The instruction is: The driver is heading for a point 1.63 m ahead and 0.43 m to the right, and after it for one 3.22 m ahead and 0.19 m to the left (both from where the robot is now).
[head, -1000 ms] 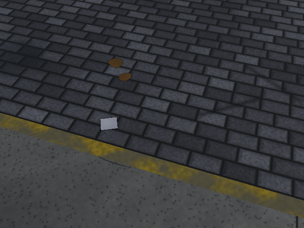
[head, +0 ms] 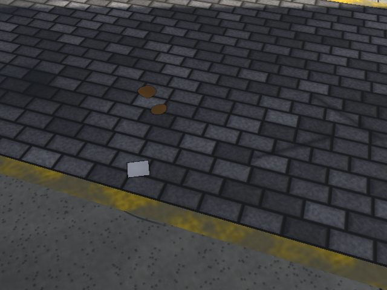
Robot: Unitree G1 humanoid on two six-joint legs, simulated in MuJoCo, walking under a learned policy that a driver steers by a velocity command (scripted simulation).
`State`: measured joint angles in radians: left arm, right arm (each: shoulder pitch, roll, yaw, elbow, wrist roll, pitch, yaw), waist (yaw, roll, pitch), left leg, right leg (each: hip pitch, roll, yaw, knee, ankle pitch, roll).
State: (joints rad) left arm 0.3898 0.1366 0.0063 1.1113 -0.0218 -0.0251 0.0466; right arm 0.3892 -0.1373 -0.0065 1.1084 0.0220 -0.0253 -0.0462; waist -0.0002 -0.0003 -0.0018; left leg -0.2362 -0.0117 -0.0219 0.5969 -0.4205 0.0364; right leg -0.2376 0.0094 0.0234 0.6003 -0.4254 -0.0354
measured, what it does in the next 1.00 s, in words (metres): walks ahead: left foot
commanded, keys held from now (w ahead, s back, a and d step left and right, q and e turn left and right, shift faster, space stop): w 0.70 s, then w+e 0.30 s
